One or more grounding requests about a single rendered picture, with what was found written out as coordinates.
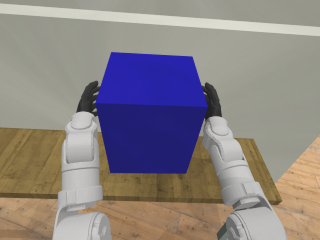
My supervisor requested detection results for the left robot hand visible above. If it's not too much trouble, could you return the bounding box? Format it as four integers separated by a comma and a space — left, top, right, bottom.
76, 80, 100, 117

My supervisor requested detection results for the right robot hand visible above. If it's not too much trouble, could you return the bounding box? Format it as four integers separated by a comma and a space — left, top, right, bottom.
202, 82, 222, 121

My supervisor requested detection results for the robot left forearm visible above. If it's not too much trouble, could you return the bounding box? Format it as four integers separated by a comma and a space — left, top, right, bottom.
52, 111, 103, 240

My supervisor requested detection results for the robot left upper arm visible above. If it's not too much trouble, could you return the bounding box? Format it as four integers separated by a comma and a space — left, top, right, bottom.
53, 211, 112, 240

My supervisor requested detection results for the robot right upper arm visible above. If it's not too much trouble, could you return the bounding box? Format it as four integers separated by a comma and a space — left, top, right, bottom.
226, 206, 287, 240

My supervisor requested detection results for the table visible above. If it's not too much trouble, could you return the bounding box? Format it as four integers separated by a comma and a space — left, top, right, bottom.
0, 127, 283, 240

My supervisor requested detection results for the robot right forearm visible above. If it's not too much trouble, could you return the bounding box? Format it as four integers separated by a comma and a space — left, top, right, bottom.
202, 116, 288, 240

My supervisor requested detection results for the carton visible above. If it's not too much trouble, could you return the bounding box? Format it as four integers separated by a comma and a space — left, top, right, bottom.
95, 52, 208, 174

